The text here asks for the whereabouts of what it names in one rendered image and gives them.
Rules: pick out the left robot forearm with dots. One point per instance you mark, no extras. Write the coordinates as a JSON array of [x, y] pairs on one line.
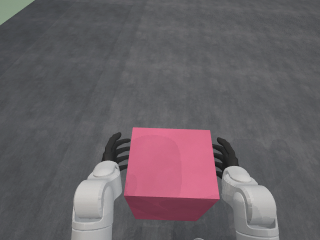
[[93, 203]]

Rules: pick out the right robot hand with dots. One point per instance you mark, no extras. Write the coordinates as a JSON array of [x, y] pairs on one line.
[[227, 157]]

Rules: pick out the carton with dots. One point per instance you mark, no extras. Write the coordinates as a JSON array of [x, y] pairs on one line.
[[171, 174]]

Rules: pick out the left robot hand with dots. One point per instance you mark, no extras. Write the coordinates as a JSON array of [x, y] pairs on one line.
[[111, 152]]

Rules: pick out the right robot forearm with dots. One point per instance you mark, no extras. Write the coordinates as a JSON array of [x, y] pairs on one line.
[[254, 207]]

